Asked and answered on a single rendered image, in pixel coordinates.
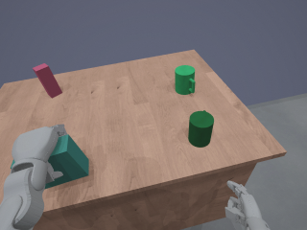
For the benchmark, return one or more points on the right robot hand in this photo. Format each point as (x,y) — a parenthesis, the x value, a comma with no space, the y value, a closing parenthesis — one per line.
(245,208)

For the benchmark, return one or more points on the left robot hand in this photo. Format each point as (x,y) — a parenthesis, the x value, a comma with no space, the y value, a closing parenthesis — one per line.
(39,144)

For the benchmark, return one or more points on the left robot forearm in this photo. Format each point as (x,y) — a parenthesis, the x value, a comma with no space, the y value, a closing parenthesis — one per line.
(22,205)

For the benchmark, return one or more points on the right robot forearm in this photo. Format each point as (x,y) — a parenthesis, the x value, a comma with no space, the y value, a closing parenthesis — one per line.
(255,223)

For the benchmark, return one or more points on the sponge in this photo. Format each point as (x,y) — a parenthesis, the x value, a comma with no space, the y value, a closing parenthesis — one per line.
(69,159)

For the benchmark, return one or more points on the table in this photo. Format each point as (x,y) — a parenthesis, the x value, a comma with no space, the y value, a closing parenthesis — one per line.
(132,125)

